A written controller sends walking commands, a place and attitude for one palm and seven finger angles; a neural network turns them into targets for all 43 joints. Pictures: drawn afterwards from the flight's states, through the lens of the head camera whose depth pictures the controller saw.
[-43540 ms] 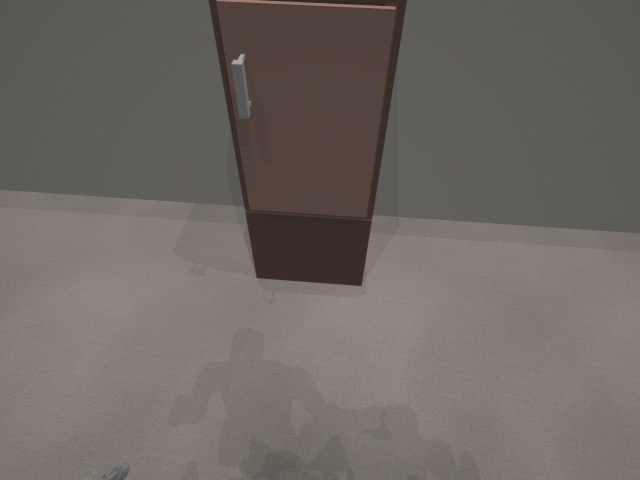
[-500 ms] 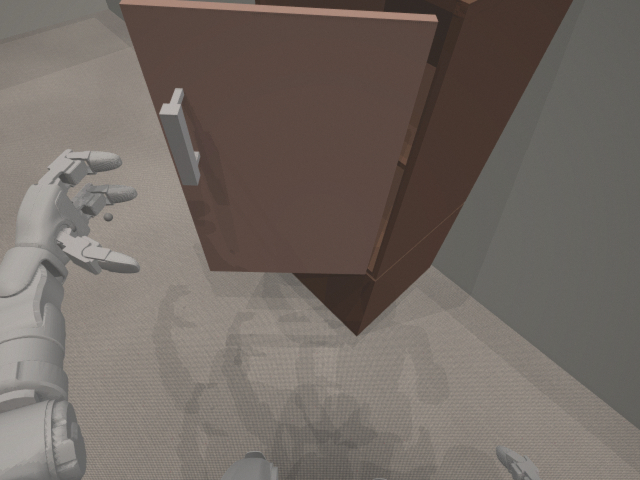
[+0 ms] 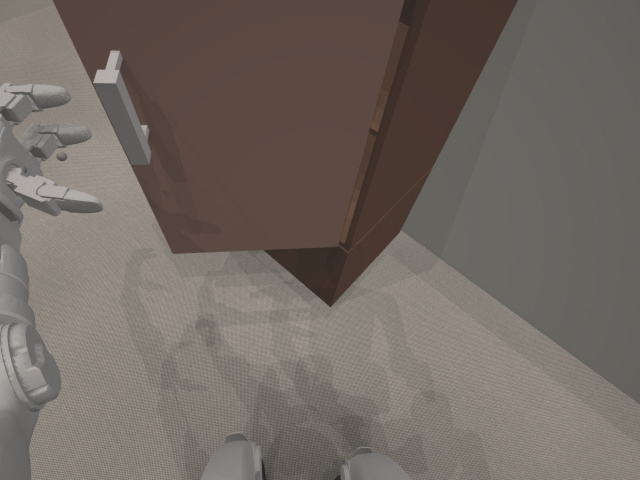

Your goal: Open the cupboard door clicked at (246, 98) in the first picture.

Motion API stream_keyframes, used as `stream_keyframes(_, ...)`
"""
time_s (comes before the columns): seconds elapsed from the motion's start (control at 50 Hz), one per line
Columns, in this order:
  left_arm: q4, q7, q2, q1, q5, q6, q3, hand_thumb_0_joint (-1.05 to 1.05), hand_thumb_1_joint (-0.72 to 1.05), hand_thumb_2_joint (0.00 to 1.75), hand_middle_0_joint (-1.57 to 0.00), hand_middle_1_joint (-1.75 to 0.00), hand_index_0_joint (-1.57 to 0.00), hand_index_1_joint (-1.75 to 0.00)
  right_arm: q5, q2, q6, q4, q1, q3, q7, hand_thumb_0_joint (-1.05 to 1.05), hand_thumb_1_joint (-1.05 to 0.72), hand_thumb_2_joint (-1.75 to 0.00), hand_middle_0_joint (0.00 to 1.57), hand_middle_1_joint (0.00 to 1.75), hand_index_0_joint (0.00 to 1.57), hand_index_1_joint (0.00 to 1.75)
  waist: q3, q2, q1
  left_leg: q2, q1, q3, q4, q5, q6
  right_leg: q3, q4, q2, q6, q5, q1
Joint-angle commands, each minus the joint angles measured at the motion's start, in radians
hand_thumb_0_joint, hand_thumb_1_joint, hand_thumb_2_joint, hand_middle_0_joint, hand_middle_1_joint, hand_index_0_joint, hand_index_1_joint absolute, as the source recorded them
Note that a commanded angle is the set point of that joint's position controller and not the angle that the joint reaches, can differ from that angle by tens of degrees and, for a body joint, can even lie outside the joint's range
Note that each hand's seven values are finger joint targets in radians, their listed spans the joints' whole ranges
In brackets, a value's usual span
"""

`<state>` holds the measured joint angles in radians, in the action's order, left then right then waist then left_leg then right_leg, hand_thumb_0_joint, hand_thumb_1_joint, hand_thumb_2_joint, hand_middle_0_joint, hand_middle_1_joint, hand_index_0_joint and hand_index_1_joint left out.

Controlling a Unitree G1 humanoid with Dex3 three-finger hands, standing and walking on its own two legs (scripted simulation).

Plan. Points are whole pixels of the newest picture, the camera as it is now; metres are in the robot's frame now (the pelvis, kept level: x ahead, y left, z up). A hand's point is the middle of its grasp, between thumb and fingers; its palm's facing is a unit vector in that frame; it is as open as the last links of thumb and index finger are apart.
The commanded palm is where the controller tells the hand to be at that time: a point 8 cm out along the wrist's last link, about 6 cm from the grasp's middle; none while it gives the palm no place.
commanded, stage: move the hooked fingers beside the handle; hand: left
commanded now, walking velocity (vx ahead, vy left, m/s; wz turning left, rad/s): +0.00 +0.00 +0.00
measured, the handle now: (128, 110) +0.56 +0.22 +0.10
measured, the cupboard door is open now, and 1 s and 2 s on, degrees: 47 47 47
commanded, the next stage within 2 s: slide the fingers in behind the handle in 1.60 s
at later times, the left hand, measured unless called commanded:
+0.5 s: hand (71, 136) +0.51 +0.28 +0.10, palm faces +0.05 -1.00 +0.02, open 14.0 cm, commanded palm +0.49 +0.33 +0.10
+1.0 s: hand (83, 143) +0.49 +0.26 +0.10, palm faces +0.06 -1.00 +0.00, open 14.0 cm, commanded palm +0.48 +0.31 +0.10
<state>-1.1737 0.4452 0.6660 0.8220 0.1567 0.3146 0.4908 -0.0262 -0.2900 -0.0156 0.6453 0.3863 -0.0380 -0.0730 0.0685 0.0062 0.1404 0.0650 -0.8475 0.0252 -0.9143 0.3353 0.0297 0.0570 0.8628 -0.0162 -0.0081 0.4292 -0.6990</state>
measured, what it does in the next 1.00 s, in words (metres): stands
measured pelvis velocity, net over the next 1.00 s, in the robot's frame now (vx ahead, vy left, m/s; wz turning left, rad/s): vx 0.01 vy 0.00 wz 0.00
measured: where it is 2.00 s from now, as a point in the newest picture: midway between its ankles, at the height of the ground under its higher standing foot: outside the picture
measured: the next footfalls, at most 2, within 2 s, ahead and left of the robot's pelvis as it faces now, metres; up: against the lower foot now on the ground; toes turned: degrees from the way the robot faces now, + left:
none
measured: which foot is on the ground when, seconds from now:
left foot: down 0.00-1.00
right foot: down 0.00-1.00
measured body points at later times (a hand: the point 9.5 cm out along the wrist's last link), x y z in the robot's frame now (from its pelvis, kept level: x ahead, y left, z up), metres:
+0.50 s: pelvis +0.02 +0.00 -0.01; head +0.14 +0.03 +0.43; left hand +0.50 +0.33 +0.10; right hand +0.00 -0.27 -0.10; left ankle +0.06 +0.10 -0.69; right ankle -0.01 -0.13 -0.69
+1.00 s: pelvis +0.01 +0.00 -0.01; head +0.12 +0.03 +0.43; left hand +0.48 +0.32 +0.10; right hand +0.04 -0.28 -0.11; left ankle +0.06 +0.10 -0.69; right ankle -0.01 -0.13 -0.69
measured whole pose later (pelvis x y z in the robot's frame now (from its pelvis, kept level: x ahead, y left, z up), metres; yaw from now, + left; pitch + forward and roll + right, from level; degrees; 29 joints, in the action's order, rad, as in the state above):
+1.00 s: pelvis +0.01 +0.00 -0.01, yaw +0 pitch +18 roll -4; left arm -1.18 0.39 0.65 0.89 0.13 0.34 0.47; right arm -0.02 -0.28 -0.07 0.61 0.35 -0.04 -0.05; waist 0.08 0.01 0.15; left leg 0.07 -0.91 0.01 -0.96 0.37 0.02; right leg 0.07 0.90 -0.02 0.00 0.46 -0.75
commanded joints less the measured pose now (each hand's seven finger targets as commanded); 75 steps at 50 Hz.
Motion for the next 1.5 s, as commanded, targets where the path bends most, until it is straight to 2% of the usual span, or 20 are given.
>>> stream_keyframes(0.0,0.184,-0.001,0.360,0.457,0.007,0.070,0.046,0.00,-0.50,0.30,-0.30,-1.20,-0.30,-1.20,-0.001,-0.195,0.010,-0.073,0.128,0.072,-0.018,0.00,-0.90,-0.90,0.20,0.30,0.20,0.30,0.401,0.143,-0.005,-0.022,0.437,-0.082,0.084,-0.201,0.007,-0.019,-0.118,-0.044,0.021,-0.191,-0.055)
stream_keyframes(0.06,0.176,0.001,0.368,0.495,-0.003,0.074,0.039,0.00,-0.50,0.30,-0.30,-1.20,-0.30,-1.20,0.002,-0.197,0.002,-0.070,0.142,0.072,-0.017,0.00,-0.90,-0.90,0.20,0.30,0.20,0.30,0.421,0.191,0.006,-0.019,0.463,-0.087,0.074,-0.206,0.004,-0.017,-0.112,-0.048,0.022,-0.181,-0.092)
stream_keyframes(0.18,0.075,0.015,0.400,0.554,-0.017,0.035,0.027,0.00,-0.50,0.30,-0.30,-1.20,-0.30,-1.20,0.000,-0.204,-0.015,-0.058,0.170,0.063,-0.023,0.00,-0.90,-0.90,0.20,0.30,0.20,0.30,0.384,0.149,0.044,-0.016,0.391,-0.084,0.046,-0.195,0.014,-0.023,-0.112,-0.048,0.014,-0.183,-0.116)
stream_keyframes(0.24,0.103,0.019,0.445,0.530,-0.022,0.039,0.066,0.00,-0.50,0.30,-0.30,-1.20,-0.30,-1.20,0.008,-0.206,-0.021,-0.068,0.190,0.064,-0.022,0.00,-0.90,-0.90,0.20,0.30,0.20,0.30,0.465,0.184,0.015,-0.017,0.424,-0.086,0.035,-0.260,0.010,-0.020,-0.089,-0.051,0.022,-0.225,-0.086)
stream_keyframes(0.26,0.114,0.022,0.426,0.506,-0.027,0.042,0.051,0.00,-0.50,0.30,-0.30,-1.20,-0.30,-1.20,0.008,-0.202,-0.024,-0.072,0.189,0.067,-0.018,0.00,-0.90,-0.90,0.20,0.30,0.20,0.30,0.496,0.222,0.013,-0.014,0.464,-0.084,0.030,-0.293,0.005,-0.017,-0.088,-0.051,0.021,-0.240,-0.108)
stream_keyframes(0.38,0.216,0.026,0.391,0.466,0.003,0.055,0.067,0.00,-0.50,0.30,-0.30,-1.20,-0.30,-1.20,0.013,-0.195,-0.047,-0.083,0.195,0.078,-0.001,0.00,-0.90,-0.90,0.20,0.30,0.20,0.30,0.550,0.227,-0.005,-0.010,0.533,-0.088,0.021,-0.401,0.000,-0.004,-0.078,-0.064,0.022,-0.317,-0.081)
stream_keyframes(0.42,0.191,0.022,0.415,0.428,0.007,0.040,0.098,0.00,-0.50,0.30,-0.30,-1.20,-0.30,-1.20,0.011,-0.198,-0.052,-0.084,0.194,0.081,0.001,0.00,-0.90,-0.90,0.20,0.30,0.20,0.30,0.516,0.186,-0.007,-0.011,0.491,-0.077,0.023,-0.385,0.006,-0.006,-0.085,-0.064,0.019,-0.328,-0.059)
stream_keyframes(0.54,0.251,-0.004,0.406,0.403,-0.003,0.056,0.100,0.00,-0.50,0.30,-0.30,-1.20,-0.30,-1.20,0.010,-0.192,-0.058,-0.097,0.185,0.082,0.007,0.00,-0.90,-0.90,0.20,0.30,0.20,0.30,0.494,0.214,-0.017,-0.015,0.516,-0.074,0.027,-0.427,0.004,-0.005,-0.081,-0.069,0.026,-0.352,-0.053)
stream_keyframes(0.6,0.277,-0.002,0.319,0.383,0.010,0.068,0.047,0.00,-0.50,0.30,-0.30,-1.20,-0.30,-1.20,0.008,-0.182,-0.061,-0.097,0.169,0.083,0.014,0.00,-0.90,-0.90,0.20,0.30,0.20,0.30,0.492,0.245,-0.011,-0.009,0.576,-0.083,0.032,-0.461,-0.005,0.003,-0.087,-0.071,0.025,-0.349,-0.080)
stream_keyframes(0.7,0.170,0.022,0.262,0.393,0.030,0.031,-0.001,0.00,-0.50,0.30,-0.30,-1.20,-0.30,-1.20,0.001,-0.187,-0.063,-0.090,0.154,0.079,0.008,0.00,-0.90,-0.90,0.20,0.30,0.20,0.30,0.376,0.140,0.016,-0.016,0.478,-0.081,0.053,-0.316,0.006,0.005,-0.107,-0.065,0.022,-0.283,-0.091)
stream_keyframes(0.76,0.196,0.007,0.275,0.404,0.016,0.039,0.005,0.00,-0.50,0.30,-0.30,-1.20,-0.30,-1.20,0.005,-0.188,-0.059,-0.097,0.147,0.078,0.004,0.00,-0.90,-0.90,0.20,0.30,0.20,0.30,0.405,0.172,0.002,-0.017,0.505,-0.091,0.055,-0.328,0.001,0.004,-0.097,-0.058,0.027,-0.269,-0.104)
stream_keyframes(0.78,0.208,-0.001,0.246,0.438,0.012,0.045,-0.028,0.00,-0.50,0.30,-0.30,-1.20,-0.30,-1.20,0.005,-0.184,-0.057,-0.094,0.141,0.077,0.004,0.00,-0.90,-0.90,0.20,0.30,0.20,0.30,0.392,0.177,0.017,-0.015,0.507,-0.096,0.055,-0.303,0.000,0.003,-0.099,-0.057,0.025,-0.243,-0.128)
stream_keyframes(0.84,0.219,-0.035,0.264,0.515,0.009,0.075,-0.011,0.00,-0.50,0.30,-0.30,-1.20,-0.30,-1.20,0.009,-0.186,-0.050,-0.084,0.143,0.074,0.000,0.00,-0.90,-0.90,0.20,0.30,0.20,0.30,0.386,0.162,0.032,-0.012,0.500,-0.110,0.051,-0.260,0.002,0.003,-0.093,-0.055,0.028,-0.201,-0.150)
stream_keyframes(0.94,0.238,-0.059,0.304,0.545,-0.003,0.102,0.018,0.00,-0.50,0.30,-0.30,-1.20,-0.30,-1.20,0.012,-0.186,-0.037,-0.077,0.143,0.072,0.000,0.00,-0.90,-0.90,0.20,0.30,0.20,0.30,0.484,0.201,0.019,-0.016,0.526,-0.109,0.041,-0.266,0.000,-0.007,-0.085,-0.052,0.028,-0.206,-0.118)
stream_keyframes(1.02,0.121,-0.059,0.372,0.510,-0.035,0.055,0.035,0.00,-0.50,0.30,-0.30,-1.20,-0.30,-1.20,0.002,-0.191,-0.044,-0.079,0.143,0.062,-0.006,0.00,-0.90,-0.90,0.20,0.30,0.20,0.30,0.417,0.163,0.017,-0.020,0.417,-0.093,0.046,-0.209,0.006,-0.015,-0.095,-0.049,0.019,-0.198,-0.087)
stream_keyframes(1.06,0.125,-0.054,0.411,0.499,-0.040,0.051,0.061,0.00,-0.50,0.30,-0.30,-1.20,-0.30,-1.20,0.005,-0.192,-0.046,-0.086,0.148,0.060,-0.009,0.00,-0.90,-0.90,0.20,0.30,0.20,0.30,0.451,0.170,0.002,-0.023,0.406,-0.082,0.040,-0.227,0.007,-0.022,-0.090,-0.047,0.018,-0.225,-0.054)
stream_keyframes(1.16,0.153,-0.024,0.389,0.461,-0.013,0.071,0.052,0.00,-0.50,0.30,-0.30,-1.20,-0.30,-1.20,0.003,-0.189,-0.047,-0.093,0.153,0.063,-0.006,0.00,-0.90,-0.90,0.20,0.30,0.20,0.30,0.469,0.167,0.006,-0.022,0.405,-0.064,0.031,-0.251,0.011,-0.029,-0.094,-0.056,0.015,-0.267,-0.032)
stream_keyframes(1.24,0.112,0.011,0.441,0.425,0.008,0.061,0.100,0.00,-0.50,0.30,-0.30,-1.20,-0.30,-1.20,0.000,-0.197,-0.046,-0.091,0.164,0.068,-0.012,0.00,-0.90,-0.90,0.20,0.30,0.20,0.30,0.439,0.108,0.004,-0.029,0.313,-0.047,0.027,-0.234,0.022,-0.046,-0.097,-0.057,0.012,-0.305,0.040)
stream_keyframes(1.32,0.137,0.035,0.413,0.394,0.003,0.059,0.070,0.00,-0.50,0.30,-0.30,-1.20,-0.30,-1.20,-0.003,-0.194,-0.055,-0.091,0.165,0.070,-0.009,0.00,-0.90,-0.90,0.20,0.30,0.20,0.30,0.432,0.159,-0.004,-0.029,0.359,-0.051,0.032,-0.244,0.017,-0.033,-0.098,-0.059,0.013,-0.284,-0.013)
stream_keyframes(1.48,0.215,0.028,0.330,0.469,0.031,0.092,0.023,0.00,-0.50,0.30,-0.30,-1.20,-0.30,-1.20,0.001,-0.191,-0.050,-0.067,0.157,0.078,-0.007,0.00,-0.90,-0.90,0.20,0.30,0.20,0.30,0.432,0.219,0.019,-0.015,0.481,-0.086,0.038,-0.243,0.007,-0.013,-0.102,-0.063,0.023,-0.210,-0.122)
